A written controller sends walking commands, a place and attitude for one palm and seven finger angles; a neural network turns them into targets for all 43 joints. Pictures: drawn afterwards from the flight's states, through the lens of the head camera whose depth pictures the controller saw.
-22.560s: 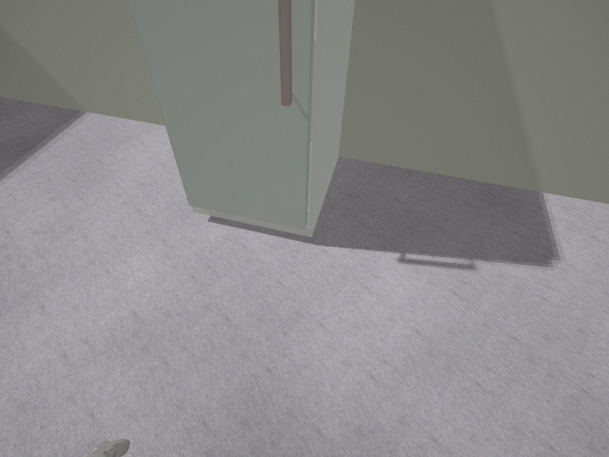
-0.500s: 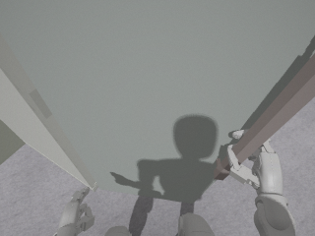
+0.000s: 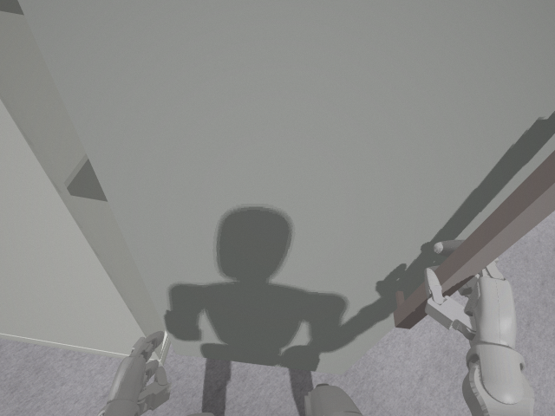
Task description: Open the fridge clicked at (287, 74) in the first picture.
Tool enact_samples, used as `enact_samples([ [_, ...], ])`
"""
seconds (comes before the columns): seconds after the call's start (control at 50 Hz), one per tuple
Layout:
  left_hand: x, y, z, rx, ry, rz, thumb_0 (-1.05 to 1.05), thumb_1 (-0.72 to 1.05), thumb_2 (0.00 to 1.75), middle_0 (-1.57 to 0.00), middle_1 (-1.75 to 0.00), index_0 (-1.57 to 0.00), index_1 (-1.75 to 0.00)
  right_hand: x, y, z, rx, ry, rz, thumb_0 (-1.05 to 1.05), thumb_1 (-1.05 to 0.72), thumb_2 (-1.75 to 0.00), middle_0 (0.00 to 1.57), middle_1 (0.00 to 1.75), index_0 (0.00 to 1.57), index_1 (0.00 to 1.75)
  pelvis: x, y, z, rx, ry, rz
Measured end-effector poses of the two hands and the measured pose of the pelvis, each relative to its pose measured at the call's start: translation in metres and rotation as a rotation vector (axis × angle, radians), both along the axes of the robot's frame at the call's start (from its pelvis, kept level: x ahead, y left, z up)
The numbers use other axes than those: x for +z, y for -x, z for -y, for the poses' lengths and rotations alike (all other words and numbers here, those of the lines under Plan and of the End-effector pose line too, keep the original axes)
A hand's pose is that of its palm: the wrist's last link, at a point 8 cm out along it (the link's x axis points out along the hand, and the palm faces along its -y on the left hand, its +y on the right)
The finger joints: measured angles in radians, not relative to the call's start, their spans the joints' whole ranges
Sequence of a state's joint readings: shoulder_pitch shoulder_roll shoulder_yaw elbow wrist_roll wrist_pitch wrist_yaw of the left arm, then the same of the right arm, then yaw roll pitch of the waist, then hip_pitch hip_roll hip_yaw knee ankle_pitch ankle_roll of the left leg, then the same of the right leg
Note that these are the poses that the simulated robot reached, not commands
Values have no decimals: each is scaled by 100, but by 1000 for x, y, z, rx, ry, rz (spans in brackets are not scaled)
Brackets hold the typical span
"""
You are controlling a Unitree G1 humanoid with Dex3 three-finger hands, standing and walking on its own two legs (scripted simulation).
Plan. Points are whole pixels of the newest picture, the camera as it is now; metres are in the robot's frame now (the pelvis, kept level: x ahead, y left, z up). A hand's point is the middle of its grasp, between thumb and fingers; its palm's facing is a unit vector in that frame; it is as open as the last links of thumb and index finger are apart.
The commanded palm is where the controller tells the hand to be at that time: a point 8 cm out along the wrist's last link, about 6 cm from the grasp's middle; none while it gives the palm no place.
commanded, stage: stop walking and hold the door back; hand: right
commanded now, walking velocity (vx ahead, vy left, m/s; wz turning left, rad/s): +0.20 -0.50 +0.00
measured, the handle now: (467, 242) +0.31 -0.22 +0.14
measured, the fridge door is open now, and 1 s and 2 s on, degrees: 88 77 80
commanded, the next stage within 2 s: loosen the grip on the handle in 1.80 s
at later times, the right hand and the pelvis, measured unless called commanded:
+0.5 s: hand (436, 277) +0.28 -0.20 +0.09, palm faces +0.25 +0.92 -0.29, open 6.2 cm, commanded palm +0.29 -0.27 +0.08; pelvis -0.11 +0.03 +0.01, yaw -5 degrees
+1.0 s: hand (427, 235) +0.35 -0.20 +0.09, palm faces +0.29 +0.93 -0.22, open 6.1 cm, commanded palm +0.29 -0.28 +0.08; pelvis -0.07 +0.03 +0.01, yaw -1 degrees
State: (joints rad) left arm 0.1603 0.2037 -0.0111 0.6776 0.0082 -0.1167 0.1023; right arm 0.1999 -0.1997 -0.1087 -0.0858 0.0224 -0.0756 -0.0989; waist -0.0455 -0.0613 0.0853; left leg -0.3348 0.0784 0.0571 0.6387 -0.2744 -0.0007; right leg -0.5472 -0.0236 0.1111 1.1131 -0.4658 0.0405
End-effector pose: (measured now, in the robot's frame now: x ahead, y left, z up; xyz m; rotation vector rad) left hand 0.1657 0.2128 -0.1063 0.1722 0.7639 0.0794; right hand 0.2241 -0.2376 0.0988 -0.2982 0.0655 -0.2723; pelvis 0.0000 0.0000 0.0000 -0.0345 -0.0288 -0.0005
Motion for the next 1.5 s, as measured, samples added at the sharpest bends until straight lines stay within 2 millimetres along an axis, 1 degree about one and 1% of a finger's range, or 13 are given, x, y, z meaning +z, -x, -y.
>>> enact_samples([
  [0.16, 14, 21, -58, -16, -50, -3, 2, 90, 90, -20, -30, -21, -30, 4, 7, -5, -82, 0, -48, -3, -59, -79, 40, 128, 35, 140, 16, 30, -32, -92, 56, 11],
  [0.3, 21, 63, -89, -22, -113, -60, 1, 91, 90, -20, -30, -20, -30, 5, 0, -5, -98, -23, -57, -2, -59, -80, 38, 128, 38, 140, 19, 65, -42, -115, 59, -22],
  [0.4, 24, 110, -90, -1, -146, -123, 1, 91, 90, -20, -30, -20, -30, 4, -11, 0, -58, -31, -51, -2, -59, -80, 37, 130, 40, 140, 19, 90, -38, -99, 47, -52],
  [0.5, 10, 165, -80, 45, -140, -188, 1, 91, 90, -20, -30, -20, -30, 6, -27, 5, -15, -29, -56, -2, -58, -79, 39, 132, 40, 140, 13, 113, -31, -90, -15, -36],
  [0.6, -6, 216, -65, 68, -79, -370, 1, 90, 90, -20, -30, -21, -30, 8, -40, 6, -30, -62, -96, -1, -60, -77, 35, 127, 41, 140, 15, 109, -38, -93, -34, -35],
  [0.68, -21, 234, -68, 75, -60, -441, 1, 90, 90, -21, -30, -21, -30, 9, -56, 6, -58, -76, -112, -1, -59, -77, 34, 125, 43, 140, 6, 97, -49, -69, -25, -36],
  [0.78, -36, 222, -95, 148, -62, -410, 2, 90, 90, -21, -30, -21, -30, 9, -74, 4, -104, -70, -107, -1, -58, -79, 35, 123, 44, 140, -5, 93, -56, -63, -29, -11],
  [0.88, -14, 193, -116, 167, -109, -308, 2, 90, 90, -20, -30, -21, -30, 10, -85, 5, -106, -104, -129, 0, -59, -78, 32, 123, 45, 140, 7, 86, -50, -44, 2, -7],
  [0.98, 10, 162, -121, 180, -157, -193, 1, 91, 90, -20, -30, -21, -30, 8, -90, 8, -72, -113, -107, 0, -57, -77, 33, 126, 45, 140, 13, 76, -38, -20, 15, -3],
  [1.1, 28, 133, -99, 215, -197, -77, 1, 91, 90, -20, -30, -20, -30, 2, -90, 15, 12, -98, -12, -1, -56, -74, 38, 132, 45, 140, 6, 61, -10, 4, -37, -3],
  [1.2, 40, 118, -57, 214, -163, -42, 1, 91, 90, -20, -30, -20, -30, -4, -78, 18, 85, -97, 68, -2, -58, -72, 40, 135, 41, 139, 6, 57, 3, 38, -36, -23],
  [1.32, 29, 106, -14, 115, -72, -35, 1, 90, 90, -20, -30, -21, -30, -4, -54, 16, 121, -51, 97, -3, -60, -73, 42, 137, 38, 139, 4, 61, 5, 61, -43, -51],
  [1.5, 10, 121, -8, 118, -69, -102, 1, 90, 90, -21, -30, -21, -30, -3, -43, 17, 127, -44, 31, -10, -56, -77, 43, 137, 41, 140, 5, 73, 13, 47, -47, -29],
])
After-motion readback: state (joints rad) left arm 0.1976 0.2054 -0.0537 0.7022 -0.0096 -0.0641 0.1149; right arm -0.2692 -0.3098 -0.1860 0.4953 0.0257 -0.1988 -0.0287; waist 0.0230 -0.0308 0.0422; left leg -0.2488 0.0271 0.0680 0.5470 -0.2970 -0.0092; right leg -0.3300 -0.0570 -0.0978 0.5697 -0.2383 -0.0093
